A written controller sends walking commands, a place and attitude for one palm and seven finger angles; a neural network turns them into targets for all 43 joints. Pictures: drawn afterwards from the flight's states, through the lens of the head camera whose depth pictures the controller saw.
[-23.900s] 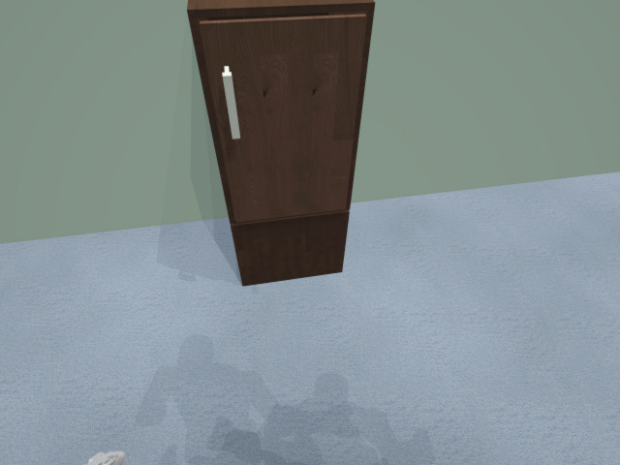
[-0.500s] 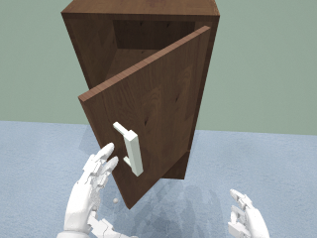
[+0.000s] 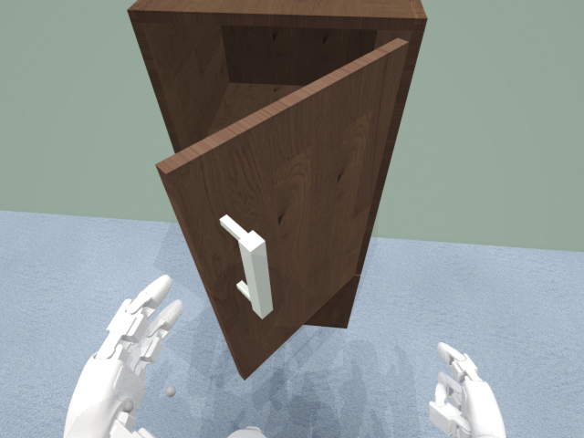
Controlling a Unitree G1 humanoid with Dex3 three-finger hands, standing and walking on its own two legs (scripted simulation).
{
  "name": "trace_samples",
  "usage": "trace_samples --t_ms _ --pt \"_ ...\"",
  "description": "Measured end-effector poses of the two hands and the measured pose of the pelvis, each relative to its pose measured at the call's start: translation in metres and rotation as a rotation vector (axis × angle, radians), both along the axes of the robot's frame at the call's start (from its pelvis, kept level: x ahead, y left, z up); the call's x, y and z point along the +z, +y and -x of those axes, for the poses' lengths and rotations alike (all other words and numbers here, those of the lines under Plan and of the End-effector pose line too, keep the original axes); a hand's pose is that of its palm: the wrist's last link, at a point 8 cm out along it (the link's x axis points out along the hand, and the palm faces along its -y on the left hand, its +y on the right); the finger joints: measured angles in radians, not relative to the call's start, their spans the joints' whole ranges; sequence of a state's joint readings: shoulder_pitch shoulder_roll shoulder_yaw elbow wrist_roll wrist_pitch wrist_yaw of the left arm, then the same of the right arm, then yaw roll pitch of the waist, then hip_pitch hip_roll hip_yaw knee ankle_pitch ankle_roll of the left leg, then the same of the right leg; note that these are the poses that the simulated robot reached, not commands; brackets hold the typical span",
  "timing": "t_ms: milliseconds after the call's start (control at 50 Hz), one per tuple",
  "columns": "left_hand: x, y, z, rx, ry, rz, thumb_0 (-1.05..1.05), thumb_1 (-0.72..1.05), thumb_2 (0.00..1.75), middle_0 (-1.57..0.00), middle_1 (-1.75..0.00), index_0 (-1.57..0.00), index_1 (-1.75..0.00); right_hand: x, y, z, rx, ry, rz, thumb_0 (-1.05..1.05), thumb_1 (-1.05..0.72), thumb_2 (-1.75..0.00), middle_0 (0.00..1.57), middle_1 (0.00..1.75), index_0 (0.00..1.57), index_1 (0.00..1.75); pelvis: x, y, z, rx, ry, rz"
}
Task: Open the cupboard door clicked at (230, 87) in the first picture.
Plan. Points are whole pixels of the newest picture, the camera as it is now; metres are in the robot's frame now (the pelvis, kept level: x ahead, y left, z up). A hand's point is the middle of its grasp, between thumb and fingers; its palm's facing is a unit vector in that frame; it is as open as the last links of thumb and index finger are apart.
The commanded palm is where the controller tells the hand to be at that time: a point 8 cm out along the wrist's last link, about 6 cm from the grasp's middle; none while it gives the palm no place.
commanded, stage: draw the hand back to the body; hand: left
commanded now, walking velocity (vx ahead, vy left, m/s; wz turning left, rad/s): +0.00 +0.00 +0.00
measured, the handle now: (247, 270) +0.30 +0.08 +0.10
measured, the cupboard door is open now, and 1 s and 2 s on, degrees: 50 50 50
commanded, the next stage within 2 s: step back with the hand held close in 1.56 s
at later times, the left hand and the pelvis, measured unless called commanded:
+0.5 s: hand (103, 369) +0.16 +0.19 +0.15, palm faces -0.03 -1.00 -0.09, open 16.1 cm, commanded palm +0.13 +0.25 +0.16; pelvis +0.00 +0.02 +0.02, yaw +0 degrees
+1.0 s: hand (18, 299) +0.20 +0.25 +0.20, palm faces +0.39 -0.84 -0.38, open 11.2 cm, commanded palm +0.15 +0.29 +0.22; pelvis +0.01 +0.01 +0.06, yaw -1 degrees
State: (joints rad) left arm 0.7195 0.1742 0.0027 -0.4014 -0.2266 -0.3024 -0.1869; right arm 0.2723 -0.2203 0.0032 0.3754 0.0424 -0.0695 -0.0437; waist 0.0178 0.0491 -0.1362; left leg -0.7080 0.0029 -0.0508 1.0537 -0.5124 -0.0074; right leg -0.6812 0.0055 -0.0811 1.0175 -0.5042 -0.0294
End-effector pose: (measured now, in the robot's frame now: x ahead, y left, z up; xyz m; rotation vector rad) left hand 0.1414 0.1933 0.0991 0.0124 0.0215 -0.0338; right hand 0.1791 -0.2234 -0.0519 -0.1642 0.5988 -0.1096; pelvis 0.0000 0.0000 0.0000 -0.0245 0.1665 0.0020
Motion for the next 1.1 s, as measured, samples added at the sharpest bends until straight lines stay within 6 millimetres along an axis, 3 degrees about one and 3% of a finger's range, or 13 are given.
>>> trace_samples --t_ms 120,280,400,520,660,820,1100 --pt "0.011 0.004 -0.006 -0.038 -0.048 -0.025 -0.02 -0.50 0.30 -0.15 -0.30 -0.15 -0.30 0.005 0.011 0.001 0.004 -0.018 -0.001 0.02 -0.90 -0.90 0.20 0.30 0.21 0.30 0.000 0.008 0.002 -0.003 -0.010 0.009" --pt "0.032 0.026 -0.006 -0.002 -0.052 -0.050 -0.01 -0.50 0.30 -0.15 -0.30 -0.15 -0.30 0.016 0.026 0.004 -0.010 -0.041 -0.029 0.02 -0.90 -0.90 0.20 0.30 0.21 0.30 0.009 0.017 -0.001 -0.010 -0.043 0.015" --pt "0.039 0.038 -0.002 0.006 -0.039 -0.051 -0.01 -0.50 0.30 -0.15 -0.30 -0.15 -0.30 0.026 0.030 0.004 0.013 -0.060 -0.010 0.02 -0.90 -0.90 0.20 0.30 0.21 0.30 0.015 0.021 -0.001 -0.004 -0.066 0.020" --pt "0.058 0.049 -0.002 0.020 -0.083 -0.120 -0.01 -0.45 0.32 -0.16 -0.30 -0.15 -0.30 0.034 0.032 0.003 0.026 -0.085 0.003 0.02 -0.90 -0.90 0.20 0.30 0.21 0.30 0.020 0.023 0.000 -0.001 -0.091 0.024" --pt "0.077 0.067 -0.001 0.235 -0.049 -0.292 -0.01 -0.28 0.40 -0.16 -0.30 -0.16 -0.30 0.041 0.037 0.006 0.010 -0.061 0.010 0.02 -0.90 -0.90 0.20 0.30 0.21 0.30 0.035 0.023 -0.001 -0.010 -0.127 0.013" --pt "0.096 0.084 -0.001 0.348 -0.049 -0.377 -0.01 -0.02 0.51 -0.17 -0.30 -0.17 -0.30 0.040 0.035 0.007 0.034 0.000 0.023 0.02 -0.90 -0.90 0.20 0.30 0.21 0.30 0.049 0.021 -0.006 -0.006 -0.169 0.003" --pt "0.135 0.100 -0.024 0.443 -0.154 -0.436 0.00 0.46 0.71 -0.19 -0.30 -0.19 -0.30 0.048 0.019 -0.016 0.038 0.010 0.032 0.02 -0.90 -0.90 0.20 0.30 0.21 0.30 0.064 0.011 -0.021 -0.015 -0.215 -0.015"
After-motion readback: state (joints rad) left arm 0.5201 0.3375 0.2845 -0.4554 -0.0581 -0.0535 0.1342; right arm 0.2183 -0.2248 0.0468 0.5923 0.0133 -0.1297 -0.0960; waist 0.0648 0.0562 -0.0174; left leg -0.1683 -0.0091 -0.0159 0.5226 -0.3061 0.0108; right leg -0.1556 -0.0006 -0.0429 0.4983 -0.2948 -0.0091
